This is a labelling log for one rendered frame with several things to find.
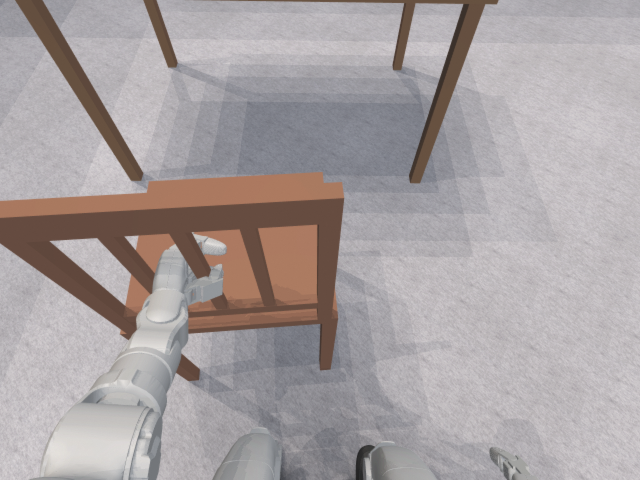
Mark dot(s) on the left robot upper arm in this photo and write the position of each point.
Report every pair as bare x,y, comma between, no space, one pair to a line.
106,442

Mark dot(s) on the table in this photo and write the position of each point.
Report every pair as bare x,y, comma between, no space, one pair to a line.
47,30

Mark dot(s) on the robot left hand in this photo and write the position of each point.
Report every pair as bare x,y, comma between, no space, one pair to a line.
174,273

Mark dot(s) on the left robot thigh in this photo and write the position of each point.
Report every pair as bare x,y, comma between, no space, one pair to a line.
254,456

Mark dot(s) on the robot left shin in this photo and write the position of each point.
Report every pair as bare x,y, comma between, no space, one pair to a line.
260,430

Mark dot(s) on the robot left forearm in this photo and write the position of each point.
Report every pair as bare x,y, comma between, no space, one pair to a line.
144,370

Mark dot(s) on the robot right hand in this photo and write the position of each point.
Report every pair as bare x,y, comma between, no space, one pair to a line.
514,468

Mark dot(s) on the chair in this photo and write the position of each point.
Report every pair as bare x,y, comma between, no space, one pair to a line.
282,234

